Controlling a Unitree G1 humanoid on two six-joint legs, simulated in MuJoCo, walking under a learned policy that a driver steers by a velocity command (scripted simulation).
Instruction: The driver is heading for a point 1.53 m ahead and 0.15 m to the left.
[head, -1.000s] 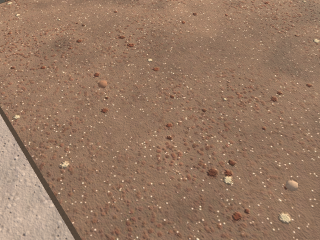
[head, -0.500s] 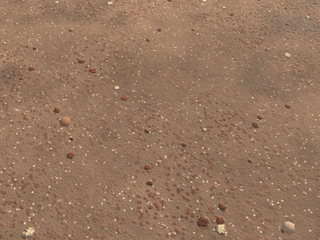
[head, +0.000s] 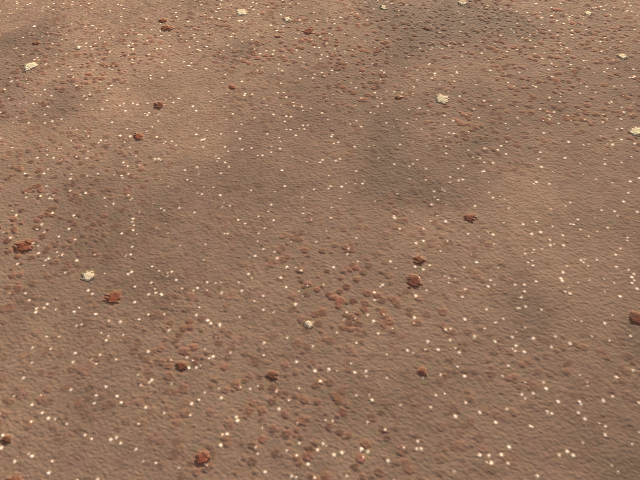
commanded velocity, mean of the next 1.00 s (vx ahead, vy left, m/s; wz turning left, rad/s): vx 0.50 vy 0.00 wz -0.14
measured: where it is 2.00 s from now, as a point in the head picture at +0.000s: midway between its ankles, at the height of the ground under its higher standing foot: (332, 218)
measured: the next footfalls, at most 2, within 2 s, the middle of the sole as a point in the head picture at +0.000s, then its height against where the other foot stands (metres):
left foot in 0.36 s outside the picture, level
right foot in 0.88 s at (404, 371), level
